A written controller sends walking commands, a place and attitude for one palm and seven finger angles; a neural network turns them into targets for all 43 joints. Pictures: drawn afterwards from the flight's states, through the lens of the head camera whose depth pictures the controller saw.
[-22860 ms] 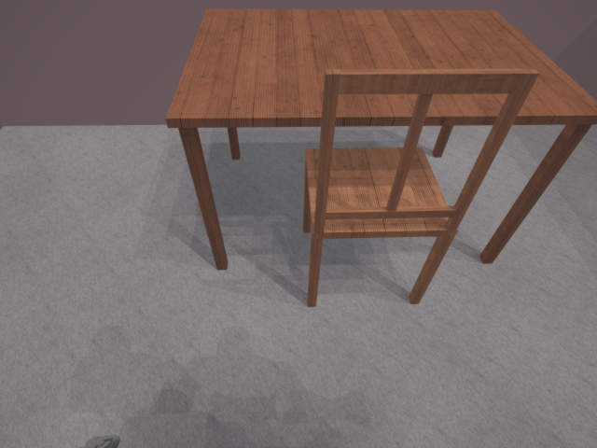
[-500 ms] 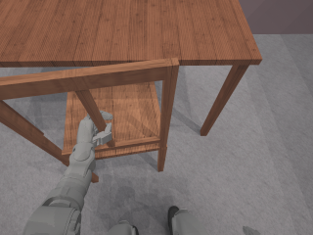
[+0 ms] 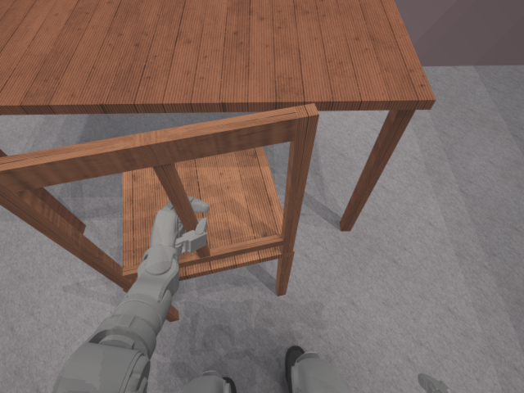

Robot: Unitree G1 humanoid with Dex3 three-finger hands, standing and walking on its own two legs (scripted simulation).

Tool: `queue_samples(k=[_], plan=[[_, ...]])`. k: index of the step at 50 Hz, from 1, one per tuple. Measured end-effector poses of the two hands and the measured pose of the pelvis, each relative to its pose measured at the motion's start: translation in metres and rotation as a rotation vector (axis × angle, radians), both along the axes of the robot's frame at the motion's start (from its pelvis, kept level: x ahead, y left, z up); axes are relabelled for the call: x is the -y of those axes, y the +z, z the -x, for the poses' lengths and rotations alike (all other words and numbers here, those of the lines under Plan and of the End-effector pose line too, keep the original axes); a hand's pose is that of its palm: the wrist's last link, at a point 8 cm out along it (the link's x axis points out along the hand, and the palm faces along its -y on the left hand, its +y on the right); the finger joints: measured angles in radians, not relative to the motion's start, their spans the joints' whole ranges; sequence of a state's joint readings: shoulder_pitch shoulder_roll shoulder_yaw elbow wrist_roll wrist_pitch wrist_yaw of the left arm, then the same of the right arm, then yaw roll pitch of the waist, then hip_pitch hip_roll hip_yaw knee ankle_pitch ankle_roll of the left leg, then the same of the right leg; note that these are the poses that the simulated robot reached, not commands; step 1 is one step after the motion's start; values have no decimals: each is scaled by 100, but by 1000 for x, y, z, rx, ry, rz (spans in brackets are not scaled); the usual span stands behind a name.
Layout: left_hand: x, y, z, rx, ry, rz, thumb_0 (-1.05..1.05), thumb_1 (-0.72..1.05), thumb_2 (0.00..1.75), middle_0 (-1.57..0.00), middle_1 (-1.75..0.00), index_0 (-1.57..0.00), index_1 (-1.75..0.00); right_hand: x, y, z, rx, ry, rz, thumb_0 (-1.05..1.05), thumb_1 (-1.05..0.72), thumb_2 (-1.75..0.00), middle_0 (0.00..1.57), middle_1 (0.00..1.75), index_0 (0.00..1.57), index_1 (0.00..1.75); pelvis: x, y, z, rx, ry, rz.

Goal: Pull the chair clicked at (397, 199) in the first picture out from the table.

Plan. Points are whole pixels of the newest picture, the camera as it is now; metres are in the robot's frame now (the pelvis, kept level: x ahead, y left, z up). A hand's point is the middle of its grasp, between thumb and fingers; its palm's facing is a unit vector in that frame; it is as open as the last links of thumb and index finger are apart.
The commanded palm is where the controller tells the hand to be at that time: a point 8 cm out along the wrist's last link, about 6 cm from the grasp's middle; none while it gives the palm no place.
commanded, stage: step backward, pulling the chair out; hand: left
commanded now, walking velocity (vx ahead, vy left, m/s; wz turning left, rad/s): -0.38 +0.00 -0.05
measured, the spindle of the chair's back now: (188, 219) +0.40 +0.13 -0.05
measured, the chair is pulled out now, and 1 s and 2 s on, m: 0.13 0.13 0.15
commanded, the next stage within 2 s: none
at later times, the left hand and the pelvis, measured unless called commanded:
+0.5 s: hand (199, 235) +0.37 +0.11 -0.06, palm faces -0.01 -0.98 -0.18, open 5.2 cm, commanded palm +0.37 +0.16 -0.05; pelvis +0.00 +0.00 +0.00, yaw -1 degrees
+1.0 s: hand (199, 235) +0.37 +0.11 -0.06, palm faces -0.03 -0.98 -0.18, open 5.2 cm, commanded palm +0.37 +0.16 -0.05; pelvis +0.00 +0.00 +0.00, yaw -1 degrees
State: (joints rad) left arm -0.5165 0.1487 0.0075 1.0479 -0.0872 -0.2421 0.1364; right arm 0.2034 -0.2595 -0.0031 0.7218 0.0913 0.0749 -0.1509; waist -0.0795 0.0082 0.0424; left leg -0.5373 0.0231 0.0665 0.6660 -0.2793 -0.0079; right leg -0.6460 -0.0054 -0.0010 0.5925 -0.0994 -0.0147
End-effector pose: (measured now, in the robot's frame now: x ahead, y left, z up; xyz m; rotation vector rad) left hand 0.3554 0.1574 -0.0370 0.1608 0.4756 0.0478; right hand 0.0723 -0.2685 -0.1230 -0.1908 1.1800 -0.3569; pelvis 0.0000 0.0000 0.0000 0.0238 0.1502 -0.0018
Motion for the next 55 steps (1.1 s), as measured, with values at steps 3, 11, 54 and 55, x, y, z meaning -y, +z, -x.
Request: queue_samples(k=[3, 11, 54, 55], plan=[[-1, 0, 0, -2, -2, -1, -1, 69, 75, -29, -113, -50, -145, -3, -1, 1, 2, 2, -7, 0, -90, -90, 20, 30, 20, 30, -1, 0, 0, 1, -2, -1], [-1, 0, 0, -1, -8, -7, -2, 68, 75, -30, -112, -50, -145, -10, -7, 3, 6, 2, -23, 0, -90, -90, 20, 30, 20, 30, -1, -2, -1, 2, -7, -5], [-2, 1, -1, -8, -26, -11, -1, 67, 76, -28, -115, -50, -145, -14, -4, -2, 35, 8, -20, 0, -90, -90, 20, 30, 20, 30, -5, -2, 0, 23, -12, -3], [-2, 1, -1, -10, -25, -10, -1, 67, 76, -28, -115, -50, -145, -14, -4, -2, 34, 8, -20, 0, -90, -90, 20, 30, 20, 30, -6, -1, 0, 23, -10, -2]])
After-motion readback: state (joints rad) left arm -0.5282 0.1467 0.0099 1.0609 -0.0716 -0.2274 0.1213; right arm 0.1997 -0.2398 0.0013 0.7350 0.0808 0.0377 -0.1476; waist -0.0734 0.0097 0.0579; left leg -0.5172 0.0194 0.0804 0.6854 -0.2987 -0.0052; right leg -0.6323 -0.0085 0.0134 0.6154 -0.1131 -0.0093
